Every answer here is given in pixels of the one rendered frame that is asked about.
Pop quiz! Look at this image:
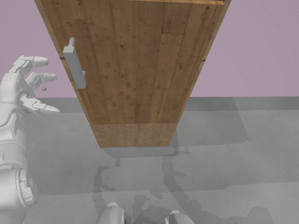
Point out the handle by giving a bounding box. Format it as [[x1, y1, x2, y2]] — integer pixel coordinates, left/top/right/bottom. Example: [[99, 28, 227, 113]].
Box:
[[63, 37, 87, 89]]

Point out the cupboard door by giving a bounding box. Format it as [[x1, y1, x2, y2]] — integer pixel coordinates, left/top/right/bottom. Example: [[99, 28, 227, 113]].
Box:
[[40, 0, 225, 125]]

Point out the left robot forearm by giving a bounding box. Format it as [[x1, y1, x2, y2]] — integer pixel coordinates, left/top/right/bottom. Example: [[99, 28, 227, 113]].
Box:
[[0, 103, 29, 174]]

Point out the left robot hand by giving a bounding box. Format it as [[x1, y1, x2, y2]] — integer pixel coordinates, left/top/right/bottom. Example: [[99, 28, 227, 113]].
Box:
[[0, 55, 61, 117]]

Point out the robot left shin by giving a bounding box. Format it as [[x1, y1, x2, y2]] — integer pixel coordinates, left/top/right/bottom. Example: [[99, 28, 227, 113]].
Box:
[[107, 203, 118, 207]]

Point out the left robot thigh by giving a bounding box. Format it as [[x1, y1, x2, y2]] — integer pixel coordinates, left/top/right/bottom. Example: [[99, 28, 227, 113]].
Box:
[[96, 205, 125, 224]]

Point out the left robot upper arm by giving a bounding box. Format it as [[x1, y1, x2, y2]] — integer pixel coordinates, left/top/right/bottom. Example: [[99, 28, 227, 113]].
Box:
[[0, 168, 38, 224]]

